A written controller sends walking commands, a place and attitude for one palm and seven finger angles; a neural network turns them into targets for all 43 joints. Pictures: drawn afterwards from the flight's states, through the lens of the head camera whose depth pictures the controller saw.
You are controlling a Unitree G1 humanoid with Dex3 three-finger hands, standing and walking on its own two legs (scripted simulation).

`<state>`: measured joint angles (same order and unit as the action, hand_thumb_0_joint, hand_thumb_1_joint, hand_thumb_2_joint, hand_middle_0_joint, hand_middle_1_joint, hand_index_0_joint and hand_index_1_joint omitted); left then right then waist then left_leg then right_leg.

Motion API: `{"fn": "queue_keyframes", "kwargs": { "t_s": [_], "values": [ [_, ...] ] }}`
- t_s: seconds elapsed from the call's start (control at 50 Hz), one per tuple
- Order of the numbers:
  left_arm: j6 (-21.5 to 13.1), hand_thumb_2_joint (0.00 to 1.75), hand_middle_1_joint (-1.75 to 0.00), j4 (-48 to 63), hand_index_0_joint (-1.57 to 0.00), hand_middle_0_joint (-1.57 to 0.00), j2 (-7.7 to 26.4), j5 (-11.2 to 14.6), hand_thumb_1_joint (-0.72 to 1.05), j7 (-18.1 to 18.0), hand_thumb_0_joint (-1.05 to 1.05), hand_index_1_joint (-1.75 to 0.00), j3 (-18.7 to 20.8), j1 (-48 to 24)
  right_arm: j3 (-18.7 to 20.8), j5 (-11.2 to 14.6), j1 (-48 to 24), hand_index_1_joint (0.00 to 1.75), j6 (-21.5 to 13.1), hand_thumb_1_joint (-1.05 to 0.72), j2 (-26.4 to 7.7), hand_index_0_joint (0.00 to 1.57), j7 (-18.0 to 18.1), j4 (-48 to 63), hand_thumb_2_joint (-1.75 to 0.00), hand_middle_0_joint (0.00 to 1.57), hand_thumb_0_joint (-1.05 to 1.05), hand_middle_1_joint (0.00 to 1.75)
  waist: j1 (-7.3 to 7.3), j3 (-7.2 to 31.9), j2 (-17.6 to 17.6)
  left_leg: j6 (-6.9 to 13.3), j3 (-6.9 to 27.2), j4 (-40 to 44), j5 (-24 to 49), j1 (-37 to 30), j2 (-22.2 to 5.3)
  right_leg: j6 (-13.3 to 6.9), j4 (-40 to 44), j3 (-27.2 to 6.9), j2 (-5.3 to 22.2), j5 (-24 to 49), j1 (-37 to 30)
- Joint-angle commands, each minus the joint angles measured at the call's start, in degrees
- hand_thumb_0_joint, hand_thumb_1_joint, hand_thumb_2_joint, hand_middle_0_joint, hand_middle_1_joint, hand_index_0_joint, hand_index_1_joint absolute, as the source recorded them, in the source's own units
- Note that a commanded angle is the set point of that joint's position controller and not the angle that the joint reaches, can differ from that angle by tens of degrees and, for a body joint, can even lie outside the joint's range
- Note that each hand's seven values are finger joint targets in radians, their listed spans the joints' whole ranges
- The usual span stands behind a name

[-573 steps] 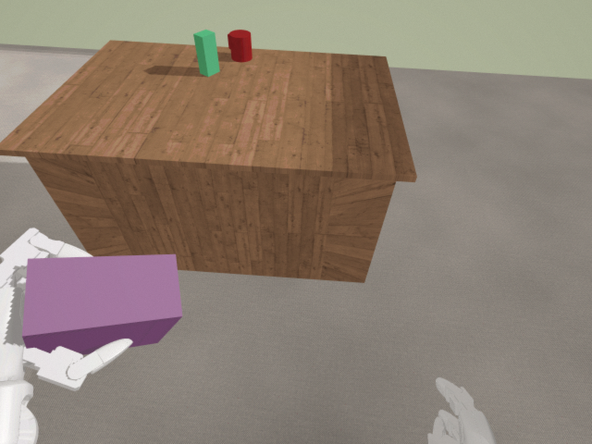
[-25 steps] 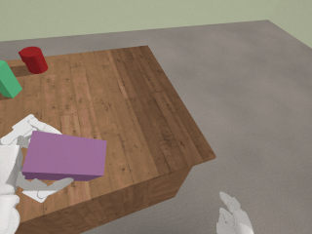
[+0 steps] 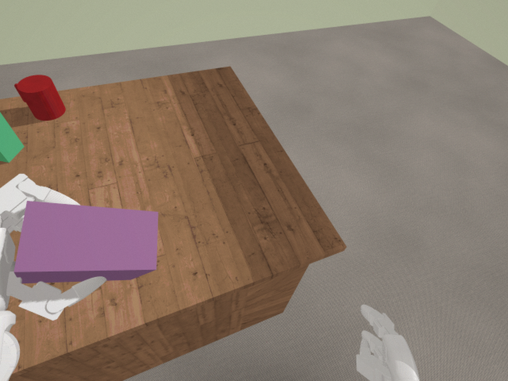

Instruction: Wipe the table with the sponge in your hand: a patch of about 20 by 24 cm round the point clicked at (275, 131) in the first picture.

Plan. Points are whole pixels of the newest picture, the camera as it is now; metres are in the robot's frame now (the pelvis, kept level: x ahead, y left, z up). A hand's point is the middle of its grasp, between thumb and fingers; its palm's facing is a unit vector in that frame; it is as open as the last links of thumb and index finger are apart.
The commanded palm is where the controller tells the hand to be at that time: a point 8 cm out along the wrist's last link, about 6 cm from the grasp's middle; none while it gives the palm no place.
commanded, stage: come to a stop and stand still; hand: left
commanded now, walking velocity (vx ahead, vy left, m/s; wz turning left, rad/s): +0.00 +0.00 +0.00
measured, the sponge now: (108, 248) +0.24 +0.21 +0.12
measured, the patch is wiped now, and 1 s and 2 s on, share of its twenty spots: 0.00 0.00 0.00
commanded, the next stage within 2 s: look again from close up in 0.44 s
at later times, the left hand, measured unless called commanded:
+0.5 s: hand (85, 255) +0.22 +0.21 +0.15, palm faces +0.34 -0.86 -0.39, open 10.7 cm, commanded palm +0.16 +0.25 +0.18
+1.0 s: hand (61, 217) +0.25 +0.24 +0.17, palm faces +0.36 -0.78 -0.52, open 10.7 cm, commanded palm +0.17 +0.26 +0.17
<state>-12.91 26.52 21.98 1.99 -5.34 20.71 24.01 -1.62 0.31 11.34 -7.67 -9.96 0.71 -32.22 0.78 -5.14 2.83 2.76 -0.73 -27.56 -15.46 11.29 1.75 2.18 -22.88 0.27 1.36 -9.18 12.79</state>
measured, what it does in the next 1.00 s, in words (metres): stands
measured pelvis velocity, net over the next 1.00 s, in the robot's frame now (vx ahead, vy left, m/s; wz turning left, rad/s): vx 0.01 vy -0.02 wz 0.03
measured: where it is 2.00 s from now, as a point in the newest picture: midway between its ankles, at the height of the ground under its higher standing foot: outside the picture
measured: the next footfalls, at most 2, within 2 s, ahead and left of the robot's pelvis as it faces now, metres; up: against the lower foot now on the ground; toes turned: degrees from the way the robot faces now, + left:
none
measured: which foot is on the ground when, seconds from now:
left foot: down 0.00-1.00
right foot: down 0.00-1.00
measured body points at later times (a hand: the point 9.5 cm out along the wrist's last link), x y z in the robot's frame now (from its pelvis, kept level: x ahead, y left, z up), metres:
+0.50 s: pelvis -0.01 -0.03 +0.00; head +0.02 -0.01 +0.45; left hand +0.19 +0.26 +0.17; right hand +0.17 -0.26 -0.07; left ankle -0.01 +0.08 -0.74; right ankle +0.03 -0.15 -0.74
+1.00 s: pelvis +0.01 -0.02 +0.00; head +0.04 +0.01 +0.45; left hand +0.22 +0.28 +0.20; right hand +0.19 -0.23 -0.07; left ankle -0.01 +0.08 -0.74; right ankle +0.03 -0.15 -0.74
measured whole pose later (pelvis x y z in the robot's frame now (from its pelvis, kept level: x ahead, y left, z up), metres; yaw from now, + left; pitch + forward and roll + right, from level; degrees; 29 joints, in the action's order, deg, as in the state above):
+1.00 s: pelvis +0.01 -0.02 +0.00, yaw +2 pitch +0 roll -1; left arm -10.4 23.5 29.8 -2.3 -3.0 19.9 13.6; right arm -1.9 -0.3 13.0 -8.6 -11.6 3.4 -32.1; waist 2.9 -3.8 2.6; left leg 1.5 1.0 -28.8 -16.4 12.3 1.2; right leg 0.2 -25.9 0.6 0.2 -12.2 13.8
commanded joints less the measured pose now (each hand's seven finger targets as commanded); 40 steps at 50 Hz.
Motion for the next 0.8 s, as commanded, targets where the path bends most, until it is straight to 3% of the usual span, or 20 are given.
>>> {"fn": "queue_keyframes", "kwargs": {
  "t_s": [0.0, 0.08, 0.16, 0.22, 0.24, 0.3, 0.32, 0.34, 0.42, 0.44, 0.52, 0.54, 0.66, 0.78],
  "values": [
    [-5.50, 1.30, -1.60, 17.13, -1.20, -1.20, 8.80, 1.05, 0.10, -1.81, 0.00, -1.60, 6.50, -2.65, 3.88, 0.07, -4.70, 0.30, -3.87, -0.90, -8.20, 0.20, 0.97, 8.63, -0.90, 0.20, 0.00, 0.30, 0.46, 14.20, -8.34, -3.49, 3.56, 5.94, 12.76, 3.43, -4.82, -3.09, -0.98, -1.41, 1.46, 14.65, -13.22],
    [-4.70, 1.30, -1.60, 12.52, -1.20, -1.20, 8.00, 1.11, 0.10, -2.03, 0.00, -1.60, 6.39, -1.15, 4.25, 0.06, -4.14, 0.30, -3.70, -0.90, -8.78, 0.20, 1.34, 7.53, -0.90, 0.20, 0.00, 0.30, 0.32, 12.59, -5.63, -3.32, 3.65, 6.22, 10.83, 2.54, -4.90, -3.18, 0.73, -2.68, 1.76, 12.40, -10.34],
    [-3.77, 1.30, -1.60, 8.58, -1.20, -1.20, 6.76, 0.98, 0.10, -1.91, 0.00, -1.60, 4.88, -2.96, 4.32, 0.24, -4.26, 0.30, -3.19, -0.90, -9.12, 0.20, 1.82, 7.05, -0.90, 0.20, 0.00, 0.30, 0.18, 8.93, -3.48, -2.57, 3.49, 7.46, 5.18, 3.57, -4.67, -3.04, 3.35, -3.91, 1.61, 5.34, -6.78],
    [-3.48, 1.30, -1.60, 9.96, -1.20, -1.20, 8.22, 0.70, 0.10, -1.97, 0.00, -1.60, 5.40, -5.28, 4.33, 0.37, -5.38, 0.30, -3.21, -0.90, -9.09, 0.20, 2.03, 7.02, -0.90, 0.20, 0.00, 0.30, 0.25, 8.33, -3.88, -2.07, 3.04, 7.75, 2.76, 3.05, -4.58, -2.93, 4.83, -4.75, 1.59, 2.14, -5.47],
    [-3.53, 1.30, -1.60, 9.87, -1.20, -1.20, 6.90, 0.67, 0.10, -1.88, 0.00, -1.60, 4.02, -5.78, 4.07, 0.23, -5.15, 0.30, -3.14, -0.90, -8.92, 0.20, 1.98, 7.17, -0.90, 0.20, 0.00, 0.30, 0.18, 8.56, -3.57, -1.93, 3.09, 7.98, 2.05, 3.49, -4.38, -2.88, 4.97, -4.27, 1.60, 0.49, -5.92],
    [-3.48, 1.30, -1.60, 12.40, -1.20, -1.20, 7.76, 0.36, 0.10, -2.02, 0.00, -1.60, 4.17, -6.74, 4.23, 0.16, -5.06, 0.30, -3.40, -0.90, -9.04, 0.20, 1.90, 7.66, -0.90, 0.20, 0.00, 0.30, 0.41, 8.78, -3.77, -1.73, 2.76, 7.79, 1.05, 3.42, -3.87, -2.92, 6.11, -5.24, 1.60, -2.05, -5.82],
    [-3.42, 1.30, -1.60, 13.62, -1.20, -1.20, 9.15, 0.31, 0.10, -2.22, 0.00, -1.60, 5.26, -6.84, 4.20, 0.25, -5.86, 0.30, -3.44, -0.90, -9.01, 0.20, 1.97, 7.49, -0.90, 0.20, 0.00, 0.30, 0.36, 8.67, -5.76, -1.68, 2.70, 7.87, 0.32, 2.84, -3.85, -3.02, 6.63, -5.70, 1.64, -3.06, -4.86],
    [-3.43, 1.30, -1.60, 13.39, -1.20, -1.20, 8.07, 0.33, 0.10, -2.23, 0.00, -1.60, 4.46, -6.55, 3.99, 0.07, -5.39, 0.30, -3.35, -0.90, -8.87, 0.20, 1.95, 7.57, -0.90, 0.20, 0.00, 0.30, 0.30, 8.66, -5.93, -1.69, 2.75, 8.23, -0.14, 3.66, -3.79, -2.94, 6.48, -5.13, 1.62, -3.91, -5.61],
    [-3.34, 1.30, -1.60, 14.00, -1.20, -1.20, 10.30, 0.41, 0.10, -2.57, 0.00, -1.60, 7.32, -3.63, 4.36, 0.18, -5.33, 0.30, -3.56, -0.90, -8.93, 0.20, 1.86, 7.65, -0.90, 0.20, 0.00, 0.30, 0.57, 10.82, -5.83, -1.80, 2.85, 7.64, 2.89, 3.04, -4.11, -3.09, 5.22, -4.98, 1.55, 0.89, -7.74],
    [-3.27, 1.30, -1.60, 13.46, -1.20, -1.20, 8.62, 0.60, 0.10, -2.46, 0.00, -1.60, 6.07, -3.03, 4.10, 0.08, -4.84, 0.30, -3.37, -0.90, -8.69, 0.20, 1.81, 7.77, -0.90, 0.20, 0.00, 0.30, 0.46, 11.28, -5.32, -1.91, 3.00, 7.82, 3.32, 3.51, -4.11, -3.08, 4.64, -4.30, 1.60, 1.33, -8.63],
    [-2.85, 1.30, -1.60, 12.66, -1.20, -1.20, 9.00, 0.85, 0.10, -2.29, 0.00, -1.60, 6.80, -0.81, 4.43, 0.37, -4.83, 0.30, -3.27, -0.90, -8.93, 0.20, 1.72, 7.53, -0.90, 0.20, 0.00, 0.30, 0.43, 11.90, -6.20, -2.15, 2.87, 7.24, 7.55, 2.20, -4.77, -3.13, 3.35, -3.84, 1.50, 7.41, -9.00],
    [-2.73, 1.30, -1.60, 12.38, -1.20, -1.20, 7.68, 1.00, 0.10, -2.17, 0.00, -1.60, 5.58, -0.78, 4.26, 0.34, -4.48, 0.30, -3.13, -0.90, -8.75, 0.20, 1.70, 7.58, -0.90, 0.20, 0.00, 0.30, 0.35, 12.31, -4.92, -2.20, 2.95, 7.22, 8.31, 2.19, -4.86, -3.06, 2.89, -3.40, 1.52, 8.15, -9.45],
    [-2.04, 1.30, -1.60, 11.42, -1.20, -1.20, 7.17, 0.89, 0.10, -2.07, 0.00, -1.60, 4.31, -2.60, 4.31, 0.40, -4.62, 0.30, -2.92, -0.90, -9.00, 0.20, 1.89, 7.40, -0.90, 0.20, 0.00, 0.30, 0.28, 10.53, -3.58, -2.20, 3.03, 7.78, 8.16, 2.22, -5.14, -2.83, 3.08, -3.44, 1.32, 8.22, -8.23],
    [-2.43, 1.30, -1.60, 14.80, -1.20, -1.20, 8.15, 0.59, 0.10, -2.39, 0.00, -1.60, 4.60, -5.45, 4.28, 0.22, -4.87, 0.30, -3.10, -0.90, -8.91, 0.20, 1.99, 7.46, -0.90, 0.20, 0.00, 0.30, 0.33, 11.30, -6.16, -2.18, 3.18, 7.73, 8.83, 2.51, -5.06, -2.99, 2.18, -3.34, 1.32, 9.83, -10.05]
  ]
}}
